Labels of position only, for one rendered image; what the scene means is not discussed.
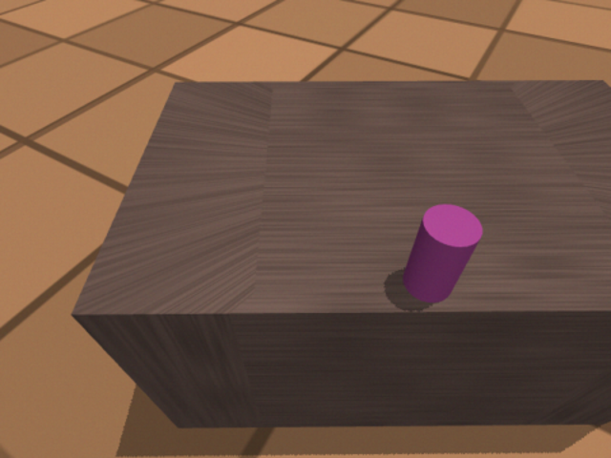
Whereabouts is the can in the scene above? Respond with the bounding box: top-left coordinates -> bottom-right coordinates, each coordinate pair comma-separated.
403,204 -> 482,302

